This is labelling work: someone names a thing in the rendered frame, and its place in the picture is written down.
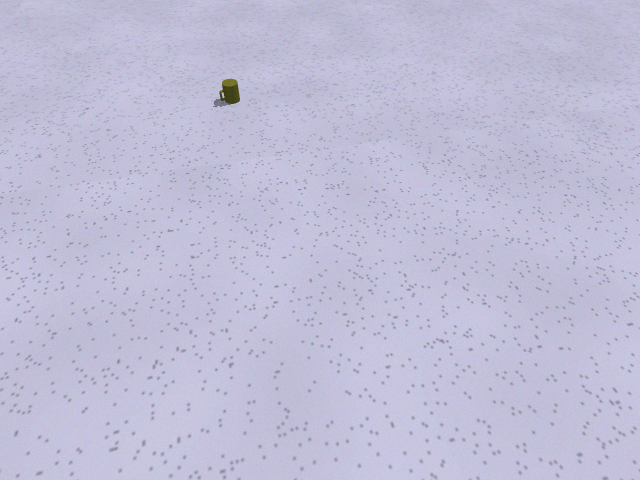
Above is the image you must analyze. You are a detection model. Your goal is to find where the mug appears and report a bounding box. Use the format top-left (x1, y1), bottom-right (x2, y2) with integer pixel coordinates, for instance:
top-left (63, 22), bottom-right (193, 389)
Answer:
top-left (219, 79), bottom-right (240, 104)

